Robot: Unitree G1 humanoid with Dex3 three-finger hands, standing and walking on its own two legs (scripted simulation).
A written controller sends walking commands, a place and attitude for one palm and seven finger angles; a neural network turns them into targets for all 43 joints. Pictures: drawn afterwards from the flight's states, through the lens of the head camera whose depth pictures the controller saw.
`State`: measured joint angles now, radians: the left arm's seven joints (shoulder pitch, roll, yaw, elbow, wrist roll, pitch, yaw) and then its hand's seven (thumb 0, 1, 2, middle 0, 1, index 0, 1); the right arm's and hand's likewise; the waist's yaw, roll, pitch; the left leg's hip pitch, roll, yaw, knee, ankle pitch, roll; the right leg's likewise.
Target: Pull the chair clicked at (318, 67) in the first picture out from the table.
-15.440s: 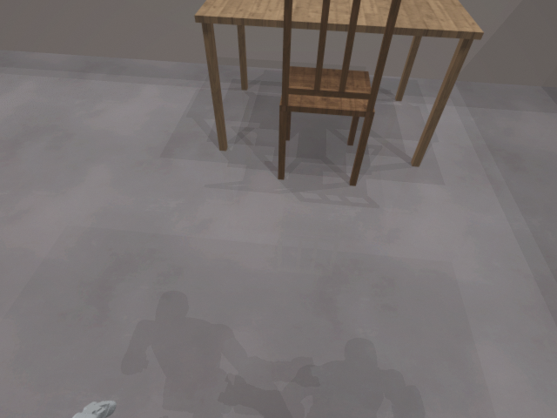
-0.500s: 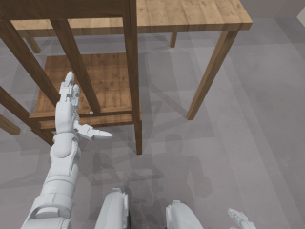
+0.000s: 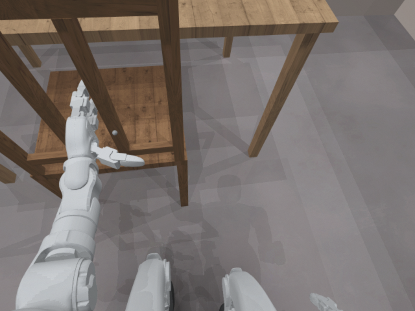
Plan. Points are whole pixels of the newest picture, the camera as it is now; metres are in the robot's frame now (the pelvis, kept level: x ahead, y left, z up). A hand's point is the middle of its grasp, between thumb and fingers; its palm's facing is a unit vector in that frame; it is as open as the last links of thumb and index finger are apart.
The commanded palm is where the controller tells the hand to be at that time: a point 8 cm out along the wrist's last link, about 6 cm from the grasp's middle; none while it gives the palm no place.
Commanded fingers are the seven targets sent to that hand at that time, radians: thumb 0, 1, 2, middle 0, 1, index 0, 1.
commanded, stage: push the fingers through the gap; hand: left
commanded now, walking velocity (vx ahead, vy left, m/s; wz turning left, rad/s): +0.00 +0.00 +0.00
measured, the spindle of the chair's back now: (44, 106) +0.49 +0.29 +0.06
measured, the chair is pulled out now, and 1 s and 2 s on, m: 0.00 0.00 0.02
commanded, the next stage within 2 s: hook a spindle and tug to test in 0.52 s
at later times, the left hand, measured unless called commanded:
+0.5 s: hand (108, 129) +0.45 +0.18 +0.03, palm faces +0.14 -0.99 -0.03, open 16.9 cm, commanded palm +0.43 +0.22 +0.03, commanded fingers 0.00 -0.50 0.30 -0.06 -0.08 -0.06 -0.08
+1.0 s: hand (111, 126) +0.46 +0.17 +0.04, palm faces +0.12 -0.99 -0.03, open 15.2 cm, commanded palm +0.43 +0.21 +0.03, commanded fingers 0.00 -0.22 0.42 -0.41 -1.18 -0.41 -1.18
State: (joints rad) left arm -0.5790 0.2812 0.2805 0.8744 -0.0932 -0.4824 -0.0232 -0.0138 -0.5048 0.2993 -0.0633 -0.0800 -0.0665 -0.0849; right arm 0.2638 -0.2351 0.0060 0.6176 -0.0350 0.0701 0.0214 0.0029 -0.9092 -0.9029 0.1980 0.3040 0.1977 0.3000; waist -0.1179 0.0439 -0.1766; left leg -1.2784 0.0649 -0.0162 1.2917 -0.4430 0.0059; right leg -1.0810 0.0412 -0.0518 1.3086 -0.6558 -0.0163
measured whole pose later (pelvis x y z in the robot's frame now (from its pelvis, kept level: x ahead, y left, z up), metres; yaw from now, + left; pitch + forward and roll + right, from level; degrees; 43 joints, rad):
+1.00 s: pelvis +0.00 +0.01 +0.00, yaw -1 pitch +25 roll -4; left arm -0.61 0.29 0.29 0.88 -0.08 -0.52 -0.01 -0.01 -0.49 0.31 -0.25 -0.67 -0.25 -0.67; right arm 0.28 -0.22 0.00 0.62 -0.04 0.13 0.04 0.00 -0.91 -0.90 0.20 0.30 0.20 0.30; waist -0.12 0.05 -0.17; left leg -1.28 0.06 -0.01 1.29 -0.45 0.02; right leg -1.08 0.04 -0.05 1.29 -0.65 0.00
